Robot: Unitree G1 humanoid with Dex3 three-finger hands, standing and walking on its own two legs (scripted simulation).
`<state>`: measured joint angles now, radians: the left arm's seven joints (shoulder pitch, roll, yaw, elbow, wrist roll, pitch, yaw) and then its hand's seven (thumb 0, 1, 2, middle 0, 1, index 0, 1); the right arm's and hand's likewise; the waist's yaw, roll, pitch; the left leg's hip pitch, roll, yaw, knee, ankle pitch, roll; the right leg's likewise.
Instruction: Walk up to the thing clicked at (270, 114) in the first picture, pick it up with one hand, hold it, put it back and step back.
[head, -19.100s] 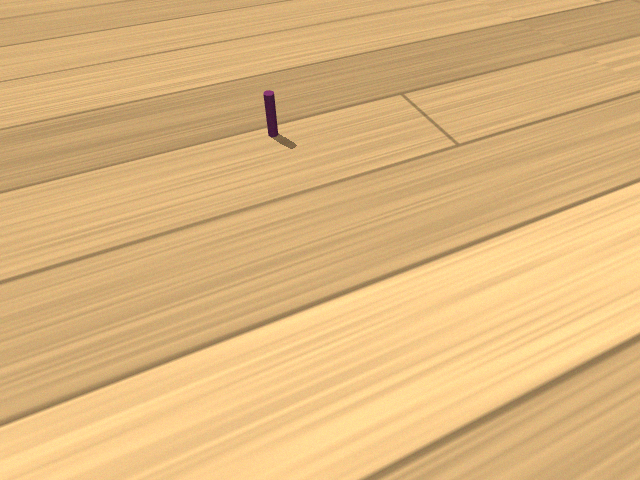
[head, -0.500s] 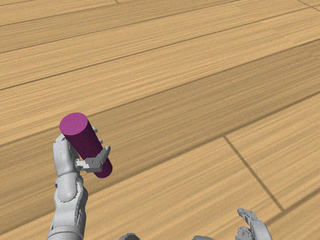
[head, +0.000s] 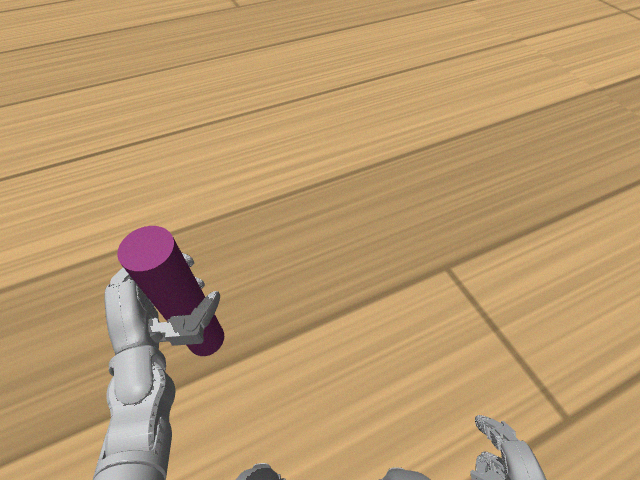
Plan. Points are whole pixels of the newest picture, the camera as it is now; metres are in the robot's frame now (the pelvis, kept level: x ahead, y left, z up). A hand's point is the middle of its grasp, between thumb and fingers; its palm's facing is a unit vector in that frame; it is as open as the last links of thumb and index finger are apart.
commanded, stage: hold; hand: left
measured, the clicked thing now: (182, 302) +0.32 +0.18 +0.04
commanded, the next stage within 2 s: crouch in 1.62 s
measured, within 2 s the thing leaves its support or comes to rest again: neither
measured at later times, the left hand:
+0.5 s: hand (185, 287) +0.34 +0.18 +0.05, palm faces +0.29 -0.96 -0.01, open 8.1 cm
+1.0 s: hand (179, 290) +0.34 +0.19 +0.05, palm faces +0.30 -0.95 +0.00, open 8.1 cm
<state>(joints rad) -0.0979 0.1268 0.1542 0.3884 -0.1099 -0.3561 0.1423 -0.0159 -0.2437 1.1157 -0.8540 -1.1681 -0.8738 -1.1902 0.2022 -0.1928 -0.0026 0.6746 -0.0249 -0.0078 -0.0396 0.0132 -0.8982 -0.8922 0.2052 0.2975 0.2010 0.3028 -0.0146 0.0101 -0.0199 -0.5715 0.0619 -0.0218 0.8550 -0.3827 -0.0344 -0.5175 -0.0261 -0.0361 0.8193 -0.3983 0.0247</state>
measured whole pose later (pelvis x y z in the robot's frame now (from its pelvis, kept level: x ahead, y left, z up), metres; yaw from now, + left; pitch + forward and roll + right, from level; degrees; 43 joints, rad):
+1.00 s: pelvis +0.01 +0.00 +0.00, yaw +0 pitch +6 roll -2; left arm -0.10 0.13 0.16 0.40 -0.11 -0.37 0.13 -0.02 -0.24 1.11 -0.85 -1.17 -0.87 -1.19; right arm 0.20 -0.20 -0.01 0.67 -0.02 0.01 -0.04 0.01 -0.90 -0.89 0.20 0.30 0.20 0.30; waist -0.01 0.01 -0.03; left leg -0.56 0.06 -0.02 0.85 -0.40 -0.03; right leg -0.50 -0.03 -0.04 0.81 -0.41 0.03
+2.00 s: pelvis +0.00 +0.00 -0.01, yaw +0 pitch +9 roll -1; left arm -0.16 0.14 0.21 0.55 -0.10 -0.45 0.11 -0.02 -0.24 1.11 -0.85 -1.17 -0.87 -1.19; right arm 0.18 -0.20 -0.02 0.68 -0.03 0.00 -0.02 0.01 -0.90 -0.90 0.21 0.30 0.20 0.30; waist -0.02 -0.01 -0.04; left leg -0.66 0.06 -0.03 0.90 -0.40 -0.04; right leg -0.60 -0.03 -0.04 0.88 -0.43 0.02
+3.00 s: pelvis -0.08 +0.01 -0.36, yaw -6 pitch +31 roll -6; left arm -0.71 0.52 0.63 1.16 -0.05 -0.74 -0.02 -0.02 -0.24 1.12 -0.85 -1.17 -0.87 -1.19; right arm 0.10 -0.26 0.07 0.75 -0.13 0.04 0.07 0.01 -0.91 -0.90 0.21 0.30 0.20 0.30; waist -0.16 -0.03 -0.08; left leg -2.15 0.04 -0.16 2.25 -0.66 -0.05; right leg -2.07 0.01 -0.04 2.20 -0.68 0.04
